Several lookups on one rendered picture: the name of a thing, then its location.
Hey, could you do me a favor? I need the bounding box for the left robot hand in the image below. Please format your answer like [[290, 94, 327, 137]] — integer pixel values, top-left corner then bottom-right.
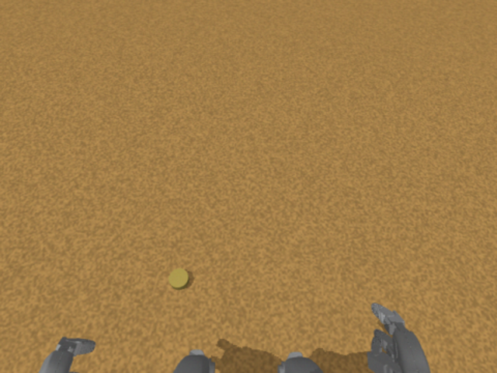
[[39, 336, 96, 373]]

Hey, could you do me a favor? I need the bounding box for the right robot hand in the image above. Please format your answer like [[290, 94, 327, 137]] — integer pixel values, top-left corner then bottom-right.
[[367, 303, 431, 373]]

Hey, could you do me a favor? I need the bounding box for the tin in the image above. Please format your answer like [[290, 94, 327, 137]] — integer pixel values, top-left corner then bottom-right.
[[169, 268, 189, 290]]

